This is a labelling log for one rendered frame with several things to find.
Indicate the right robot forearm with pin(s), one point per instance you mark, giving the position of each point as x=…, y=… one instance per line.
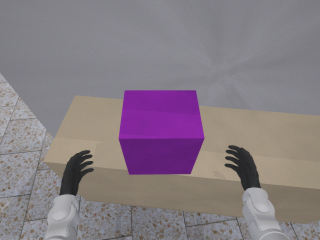
x=259, y=213

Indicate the carton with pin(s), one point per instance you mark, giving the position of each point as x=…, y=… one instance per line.
x=161, y=131

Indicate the left robot hand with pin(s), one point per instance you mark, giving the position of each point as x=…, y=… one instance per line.
x=72, y=174

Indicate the left robot forearm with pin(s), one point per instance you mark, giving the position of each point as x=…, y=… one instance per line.
x=63, y=218

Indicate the right robot hand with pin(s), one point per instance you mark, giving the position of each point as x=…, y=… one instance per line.
x=246, y=168

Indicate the pedestal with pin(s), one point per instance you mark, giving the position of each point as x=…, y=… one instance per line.
x=285, y=148

